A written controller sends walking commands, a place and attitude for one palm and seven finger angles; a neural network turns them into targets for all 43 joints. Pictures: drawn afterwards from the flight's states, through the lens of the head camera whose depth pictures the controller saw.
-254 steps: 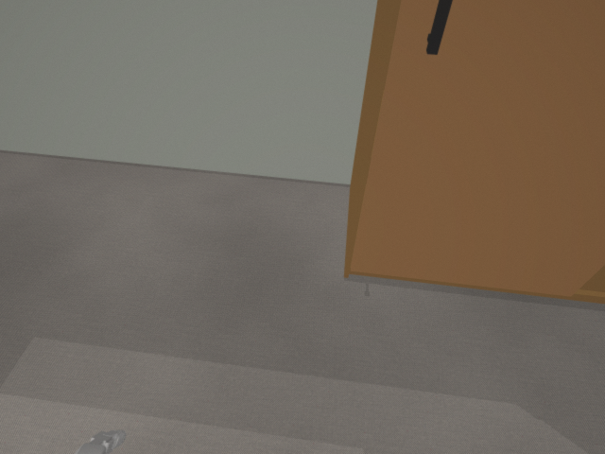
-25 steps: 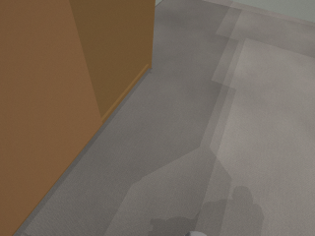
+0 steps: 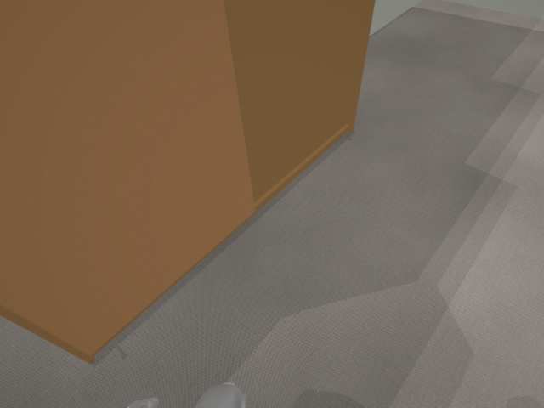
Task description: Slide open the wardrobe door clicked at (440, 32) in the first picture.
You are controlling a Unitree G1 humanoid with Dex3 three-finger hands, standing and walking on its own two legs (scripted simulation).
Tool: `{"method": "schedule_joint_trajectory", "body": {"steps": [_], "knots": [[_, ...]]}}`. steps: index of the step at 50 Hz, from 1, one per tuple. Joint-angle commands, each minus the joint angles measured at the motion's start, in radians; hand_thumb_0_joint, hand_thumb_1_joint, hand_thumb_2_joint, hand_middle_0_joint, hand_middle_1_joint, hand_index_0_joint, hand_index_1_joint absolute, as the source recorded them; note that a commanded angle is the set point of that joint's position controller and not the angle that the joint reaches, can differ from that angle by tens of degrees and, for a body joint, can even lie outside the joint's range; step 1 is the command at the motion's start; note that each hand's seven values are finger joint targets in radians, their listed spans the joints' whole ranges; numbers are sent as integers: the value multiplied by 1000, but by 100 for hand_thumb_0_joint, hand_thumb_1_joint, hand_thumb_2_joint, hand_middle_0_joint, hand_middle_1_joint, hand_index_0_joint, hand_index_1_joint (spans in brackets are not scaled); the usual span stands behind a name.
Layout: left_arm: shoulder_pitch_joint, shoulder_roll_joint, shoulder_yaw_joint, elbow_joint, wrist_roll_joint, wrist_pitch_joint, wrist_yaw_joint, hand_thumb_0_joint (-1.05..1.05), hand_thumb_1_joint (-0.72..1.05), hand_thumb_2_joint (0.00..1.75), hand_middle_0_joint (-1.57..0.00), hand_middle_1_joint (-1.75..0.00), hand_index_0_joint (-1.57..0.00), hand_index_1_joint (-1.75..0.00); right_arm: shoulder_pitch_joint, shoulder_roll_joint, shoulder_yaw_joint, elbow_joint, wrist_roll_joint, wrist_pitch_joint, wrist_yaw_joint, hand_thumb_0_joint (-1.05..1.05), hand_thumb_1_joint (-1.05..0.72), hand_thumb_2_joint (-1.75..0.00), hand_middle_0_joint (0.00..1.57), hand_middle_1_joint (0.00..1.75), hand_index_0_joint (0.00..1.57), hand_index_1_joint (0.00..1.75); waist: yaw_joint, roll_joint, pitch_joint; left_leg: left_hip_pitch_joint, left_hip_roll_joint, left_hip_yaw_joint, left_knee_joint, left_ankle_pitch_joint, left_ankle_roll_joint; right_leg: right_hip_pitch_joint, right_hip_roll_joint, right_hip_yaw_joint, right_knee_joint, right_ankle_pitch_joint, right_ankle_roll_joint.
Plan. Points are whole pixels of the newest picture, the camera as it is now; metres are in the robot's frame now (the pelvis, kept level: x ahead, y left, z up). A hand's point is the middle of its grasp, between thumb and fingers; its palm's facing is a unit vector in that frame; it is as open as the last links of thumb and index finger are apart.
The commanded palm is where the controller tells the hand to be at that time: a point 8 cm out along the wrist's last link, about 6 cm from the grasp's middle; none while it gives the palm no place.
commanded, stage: turn to face it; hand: left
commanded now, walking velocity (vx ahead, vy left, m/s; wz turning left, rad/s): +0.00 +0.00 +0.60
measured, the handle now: out of the picture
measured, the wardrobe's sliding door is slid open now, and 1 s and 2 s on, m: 0.00 0.00 0.00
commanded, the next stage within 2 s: take the last steps up to it in 1.32 s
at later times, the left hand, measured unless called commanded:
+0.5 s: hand out of the picture +0.05 +0.29 -0.16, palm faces +0.30 -0.92 -0.26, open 7.4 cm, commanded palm none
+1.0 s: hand out of the picture -0.02 +0.21 -0.15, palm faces +0.57 -0.77 -0.28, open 7.4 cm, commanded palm none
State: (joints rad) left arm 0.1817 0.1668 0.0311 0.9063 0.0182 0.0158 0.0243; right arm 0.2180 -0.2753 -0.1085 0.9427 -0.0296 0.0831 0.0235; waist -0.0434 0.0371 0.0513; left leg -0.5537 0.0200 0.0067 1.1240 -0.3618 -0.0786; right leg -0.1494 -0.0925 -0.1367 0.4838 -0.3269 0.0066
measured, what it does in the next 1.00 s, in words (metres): steps on the spot, turning left: left foot, then right foot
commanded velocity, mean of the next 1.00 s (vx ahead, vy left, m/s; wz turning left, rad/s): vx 0.00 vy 0.00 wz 0.57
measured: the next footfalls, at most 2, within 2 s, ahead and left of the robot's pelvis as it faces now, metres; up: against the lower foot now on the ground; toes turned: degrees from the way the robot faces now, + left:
left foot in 0.20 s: +0.03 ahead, +0.15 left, +0.00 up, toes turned +15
right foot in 0.68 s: +0.11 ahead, -0.07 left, +0.00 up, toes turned +22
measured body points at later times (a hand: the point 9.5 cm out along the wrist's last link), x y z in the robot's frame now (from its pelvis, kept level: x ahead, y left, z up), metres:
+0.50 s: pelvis +0.01 +0.05 +0.00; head +0.06 +0.08 +0.44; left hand +0.04 +0.34 -0.14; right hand +0.17 -0.17 -0.14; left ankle -0.01 +0.14 -0.74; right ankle +0.04 -0.12 -0.67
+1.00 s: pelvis +0.03 +0.01 +0.00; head +0.07 +0.00 +0.45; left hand -0.05 +0.25 -0.13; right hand +0.23 -0.18 -0.16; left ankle -0.07 +0.13 -0.66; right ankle +0.07 -0.09 -0.74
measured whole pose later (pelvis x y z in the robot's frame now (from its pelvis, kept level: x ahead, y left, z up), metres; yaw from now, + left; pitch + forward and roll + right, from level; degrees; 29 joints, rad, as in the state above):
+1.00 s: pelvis +0.03 +0.01 +0.00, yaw +36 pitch -1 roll +2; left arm 0.22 0.18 0.02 0.88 0.02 0.01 0.02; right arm 0.19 -0.28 -0.09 0.96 -0.02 0.10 0.02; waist -0.02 0.03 0.09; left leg -0.47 0.05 0.00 1.08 -0.40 -0.08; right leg -0.17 -0.12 -0.22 0.51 -0.31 -0.01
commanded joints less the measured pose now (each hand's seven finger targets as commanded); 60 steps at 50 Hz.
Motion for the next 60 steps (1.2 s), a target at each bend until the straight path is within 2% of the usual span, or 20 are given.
{"method": "schedule_joint_trajectory", "body": {"steps": [1,6,8,9,10,11,17,27,32,33,34,35,36,39,41,53,56,57,58,60], "knots": [[70,226,59,-50,10,-23,11,0,90,90,-20,-30,-20,-30,-121,-32,7,-108,8,-23,8,0,-90,-90,20,30,20,30,73,-240,12,-28,29,58,-132,-38,-16,57,-243,79,-108,531,-106],[89,273,75,-49,13,-11,6,0,90,90,-20,-30,-20,-30,-131,-33,22,-124,14,-40,10,0,-90,-90,20,30,20,30,87,-303,-50,130,4,133,-405,-39,17,102,-257,26,1,655,-88],[70,279,80,-57,4,-10,2,0,90,90,-20,-30,-20,-30,-42,-70,13,-108,10,-52,5,0,-90,-90,20,30,20,30,33,-239,-113,286,-16,145,-600,111,35,74,-241,-32,153,657,-39],[63,263,77,-68,-5,-9,-2,0,90,90,-20,-30,-20,-30,49,-131,-4,-87,6,-62,2,0,-90,-90,20,30,20,30,-19,-111,-192,498,44,62,-690,334,69,-53,-215,-55,345,536,8],[54,185,61,-110,-15,-9,-13,0,90,90,-20,-30,-20,-30,121,-255,-34,-79,4,-74,-5,0,-90,-90,20,30,20,30,-56,231,-246,708,342,-323,-690,788,208,-388,-57,-58,587,-144,88],[-7,170,45,-139,-7,2,-6,0,90,90,-20,-30,-20,-30,192,-295,-37,-55,24,-68,-10,0,-90,-90,20,30,20,30,-76,237,-272,703,425,-364,-680,1052,285,-440,-37,55,701,-346,86],[-10,173,62,-81,-4,13,-16,0,90,90,-20,-30,-20,-30,-37,-156,5,-105,8,-78,-35,0,-90,-90,20,30,20,30,16,115,-121,439,217,-178,-726,710,222,-384,-34,120,674,-106,95],[-97,157,51,-127,-10,10,-6,0,90,90,-20,-30,-20,-30,12,-163,-10,-94,2,-66,-30,0,-90,-90,20,30,20,30,-3,119,-115,434,196,-334,-722,631,254,-311,32,135,374,-117,98],[11,173,54,-112,-18,-8,2,0,90,90,-20,-30,-20,-30,-43,-155,-16,-113,10,-60,-27,0,-90,-90,20,30,20,30,61,99,-151,293,133,-369,-620,589,195,-17,68,120,-2,87,78],[49,214,61,-105,-12,-19,6,0,90,90,-20,-30,-20,-30,-40,-121,-12,-118,18,-61,-23,0,-90,-90,20,30,20,30,79,7,-166,176,74,-328,-546,401,138,132,-15,186,-131,176,62],[67,311,81,-103,6,-28,15,0,90,90,-20,-30,-20,-30,-18,-45,0,-134,25,-63,-18,0,-90,-90,20,30,20,30,85,-303,-182,-22,-74,-135,-331,-41,49,265,-293,440,-193,293,-28],[64,336,78,-114,3,-22,16,0,90,90,-20,-30,-20,-30,-24,-76,-8,-147,14,-56,-22,0,-90,-90,20,30,20,30,83,-320,-161,-44,-87,-88,-127,-267,31,144,-430,510,-183,385,-132],[19,288,72,-126,0,-19,19,0,90,90,-20,-30,-20,-30,-23,-98,-16,-135,9,-42,-19,0,-90,-90,20,30,20,30,64,-223,-117,-22,-51,-120,6,-209,36,52,-394,423,-188,331,-155],[-71,196,46,-141,-4,-25,10,0,90,90,-20,-30,-20,-30,3,-72,-11,-77,2,-27,0,0,-90,-90,20,30,20,30,13,-207,-7,-40,-8,-67,136,-34,13,-21,-225,202,-160,351,-88],[-28,189,45,-126,-3,-31,10,0,90,90,-20,-30,-20,-30,10,-60,-5,-68,6,-25,5,0,-90,-90,20,30,20,30,21,-217,-28,-50,-1,-39,126,1,-1,39,-212,125,-136,471,-80],[109,261,70,-52,16,-14,7,0,90,90,-20,-30,-20,-30,-126,-24,36,-99,18,-39,2,0,-90,-90,20,30,20,30,91,-276,-67,153,12,92,-351,-74,24,70,-280,43,-52,575,-118],[89,261,70,-32,5,-8,2,0,90,90,-20,-30,-20,-30,-35,-50,33,-76,16,-54,-3,0,-90,-90,20,30,20,30,35,-207,-107,358,3,109,-620,129,45,-5,-250,-19,78,498,-50],[98,233,65,-42,-4,-4,-1,0,90,90,-20,-30,-20,-30,25,-115,18,-64,11,-67,-6,0,-90,-90,20,30,20,30,1,-46,-166,531,91,2,-717,316,82,-132,-199,-52,254,359,1],[92,157,45,-76,-12,-2,-7,0,90,90,-20,-30,-20,-30,81,-225,-6,-60,8,-76,-13,0,-90,-90,20,30,20,30,-27,283,-183,650,365,-347,-751,739,207,-394,-52,-65,477,-246,79],[38,162,37,-67,-2,19,5,0,90,90,-20,-30,-20,-30,78,-204,5,-37,11,-68,-33,0,-90,-90,20,30,20,30,-20,167,-159,543,380,-258,-753,808,285,-372,-53,90,619,-308,61]]}}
